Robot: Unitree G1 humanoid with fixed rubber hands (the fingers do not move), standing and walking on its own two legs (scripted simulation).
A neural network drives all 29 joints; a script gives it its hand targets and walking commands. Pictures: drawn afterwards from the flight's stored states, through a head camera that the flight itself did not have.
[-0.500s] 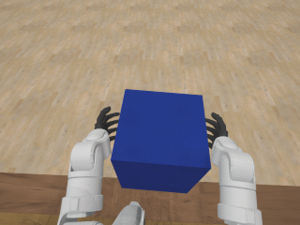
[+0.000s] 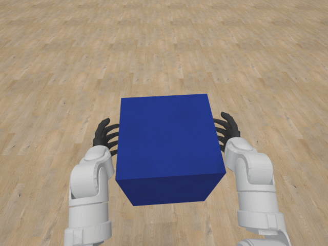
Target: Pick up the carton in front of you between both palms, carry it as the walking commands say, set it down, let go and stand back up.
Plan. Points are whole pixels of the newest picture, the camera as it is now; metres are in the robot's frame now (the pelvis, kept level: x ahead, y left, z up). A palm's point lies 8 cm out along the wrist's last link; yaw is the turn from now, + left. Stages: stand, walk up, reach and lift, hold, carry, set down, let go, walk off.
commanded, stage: carry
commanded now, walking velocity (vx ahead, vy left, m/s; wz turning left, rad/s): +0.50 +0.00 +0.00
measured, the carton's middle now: (166, 154) +0.34 +0.00 +0.03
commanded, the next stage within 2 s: none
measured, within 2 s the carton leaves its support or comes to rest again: neither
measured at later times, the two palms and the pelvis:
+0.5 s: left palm (125, 95) +0.73 +0.17 -0.06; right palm (194, 97) +0.71 -0.13 -0.06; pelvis +0.40 +0.03 -0.15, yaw -1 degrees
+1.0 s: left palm (135, 53) +1.03 +0.14 -0.02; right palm (191, 52) +1.05 -0.15 -0.02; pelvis +0.74 -0.02 -0.11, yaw +2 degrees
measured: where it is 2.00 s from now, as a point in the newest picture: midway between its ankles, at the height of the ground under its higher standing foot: (159, 123)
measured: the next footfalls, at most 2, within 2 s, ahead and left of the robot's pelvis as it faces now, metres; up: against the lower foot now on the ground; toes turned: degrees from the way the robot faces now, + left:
left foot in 0.38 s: +0.51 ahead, +0.09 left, -0.13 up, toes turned +2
right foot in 0.82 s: +0.81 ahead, -0.09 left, -0.13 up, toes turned -6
